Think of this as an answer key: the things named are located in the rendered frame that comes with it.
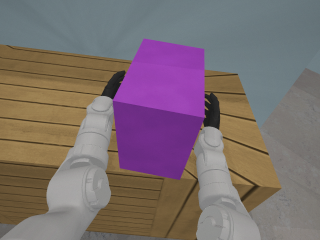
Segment robot right hand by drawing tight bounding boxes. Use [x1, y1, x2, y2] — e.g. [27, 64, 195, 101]
[203, 93, 220, 130]

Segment robot left upper arm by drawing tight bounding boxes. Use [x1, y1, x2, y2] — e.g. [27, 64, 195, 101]
[0, 165, 111, 240]

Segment robot right upper arm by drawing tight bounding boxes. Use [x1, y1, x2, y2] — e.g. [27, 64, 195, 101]
[196, 203, 261, 240]

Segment carton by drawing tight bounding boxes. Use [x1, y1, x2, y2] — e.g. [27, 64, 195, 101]
[112, 38, 205, 180]

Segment robot left hand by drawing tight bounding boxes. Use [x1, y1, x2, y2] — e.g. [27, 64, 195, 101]
[101, 70, 126, 99]

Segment pedestal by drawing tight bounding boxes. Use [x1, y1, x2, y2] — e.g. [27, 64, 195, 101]
[0, 44, 282, 240]

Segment right robot forearm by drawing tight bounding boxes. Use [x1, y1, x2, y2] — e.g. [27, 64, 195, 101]
[193, 126, 251, 218]

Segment left robot forearm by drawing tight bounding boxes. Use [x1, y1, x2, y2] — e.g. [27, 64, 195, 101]
[46, 96, 114, 205]

